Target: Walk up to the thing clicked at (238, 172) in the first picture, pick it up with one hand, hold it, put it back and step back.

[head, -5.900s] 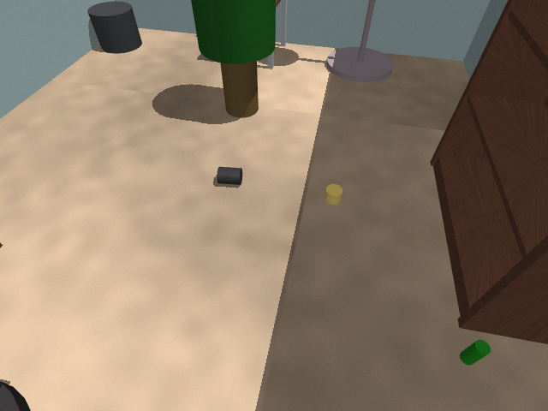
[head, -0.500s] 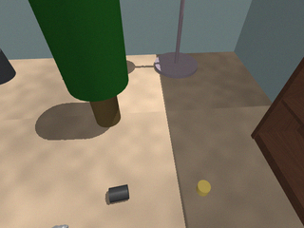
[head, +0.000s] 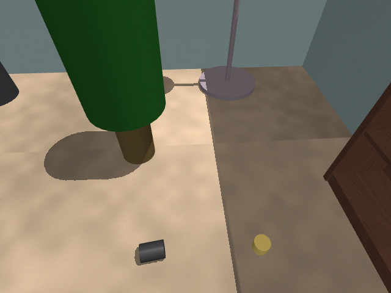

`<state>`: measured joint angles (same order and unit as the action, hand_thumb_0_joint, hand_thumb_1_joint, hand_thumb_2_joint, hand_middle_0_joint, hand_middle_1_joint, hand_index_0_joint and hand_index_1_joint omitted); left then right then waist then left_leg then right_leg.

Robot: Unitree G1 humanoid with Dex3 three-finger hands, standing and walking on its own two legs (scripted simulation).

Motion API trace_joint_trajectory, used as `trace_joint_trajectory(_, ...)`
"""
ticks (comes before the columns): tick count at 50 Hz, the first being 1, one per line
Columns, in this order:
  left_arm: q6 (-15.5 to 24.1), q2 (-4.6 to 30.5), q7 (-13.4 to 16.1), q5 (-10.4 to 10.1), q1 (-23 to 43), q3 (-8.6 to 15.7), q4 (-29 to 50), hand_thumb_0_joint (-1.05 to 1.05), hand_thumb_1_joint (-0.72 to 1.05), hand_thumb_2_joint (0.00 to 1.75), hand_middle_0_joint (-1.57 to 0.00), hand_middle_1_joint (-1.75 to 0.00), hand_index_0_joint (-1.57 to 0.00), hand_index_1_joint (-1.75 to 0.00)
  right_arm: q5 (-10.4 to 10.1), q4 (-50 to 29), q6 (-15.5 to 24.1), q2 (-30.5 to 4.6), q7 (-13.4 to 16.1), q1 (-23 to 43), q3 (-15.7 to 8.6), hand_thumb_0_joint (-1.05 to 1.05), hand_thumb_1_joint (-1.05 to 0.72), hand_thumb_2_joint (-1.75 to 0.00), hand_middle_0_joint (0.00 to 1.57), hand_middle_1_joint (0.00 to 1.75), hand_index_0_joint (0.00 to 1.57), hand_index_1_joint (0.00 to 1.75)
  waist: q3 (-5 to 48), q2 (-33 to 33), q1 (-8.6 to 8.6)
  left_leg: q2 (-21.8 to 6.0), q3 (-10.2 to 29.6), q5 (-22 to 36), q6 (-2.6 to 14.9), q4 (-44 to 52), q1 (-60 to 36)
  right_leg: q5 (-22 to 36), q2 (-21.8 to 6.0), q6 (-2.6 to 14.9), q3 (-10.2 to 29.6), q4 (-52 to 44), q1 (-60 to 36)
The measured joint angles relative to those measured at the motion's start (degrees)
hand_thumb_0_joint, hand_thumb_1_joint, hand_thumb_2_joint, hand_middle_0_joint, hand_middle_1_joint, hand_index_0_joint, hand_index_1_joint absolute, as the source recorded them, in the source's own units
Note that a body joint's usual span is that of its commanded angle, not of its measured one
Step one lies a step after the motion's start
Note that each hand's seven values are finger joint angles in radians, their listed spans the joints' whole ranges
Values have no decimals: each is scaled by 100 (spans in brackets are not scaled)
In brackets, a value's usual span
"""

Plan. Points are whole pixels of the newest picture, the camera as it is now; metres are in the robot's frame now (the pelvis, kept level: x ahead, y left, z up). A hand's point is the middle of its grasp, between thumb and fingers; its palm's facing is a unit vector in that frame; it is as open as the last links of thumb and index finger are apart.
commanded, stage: walk up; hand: left
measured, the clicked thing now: (152, 250) +0.44 +0.23 -0.74
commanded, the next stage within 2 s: stand in 0.68 s
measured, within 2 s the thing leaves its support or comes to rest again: neither
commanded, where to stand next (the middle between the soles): +0.04 -0.01 m, yaw +3 degrees
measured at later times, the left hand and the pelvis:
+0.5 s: hand out of the picture +0.09 +0.25 -0.16, palm faces -0.01 -0.95 -0.31, open 7.4 cm; pelvis +0.01 +0.00 +0.00, yaw +0 degrees
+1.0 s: hand out of the picture +0.10 +0.25 -0.15, palm faces -0.01 -0.94 -0.35, open 7.4 cm; pelvis +0.01 +0.00 +0.00, yaw +0 degrees
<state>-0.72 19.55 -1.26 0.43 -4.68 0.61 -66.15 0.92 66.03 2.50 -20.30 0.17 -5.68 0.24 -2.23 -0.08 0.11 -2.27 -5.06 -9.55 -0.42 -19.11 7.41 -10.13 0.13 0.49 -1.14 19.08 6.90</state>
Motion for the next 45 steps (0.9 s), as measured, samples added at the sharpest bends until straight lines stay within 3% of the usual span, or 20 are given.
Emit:
trace_joint_trajectory(13,14,-33,33,16,-60,21,-65,1,90,90,-20,-30,-21,-30,-9,44,-46,56,4,114,-33,1,-90,-90,20,30,21,30,-3,-3,-39,18,-5,-1,-3,144,-128,-7,-10,-15,4,-132,-123)
trace_joint_trajectory(45,110,-10,109,2,21,-26,99,1,90,90,-20,-30,-21,-30,-14,14,-167,65,-15,54,-16,1,-90,-90,20,30,21,29,-22,-38,50,23,7,41,-19,288,-299,22,-9,-13,-9,-264,-293)
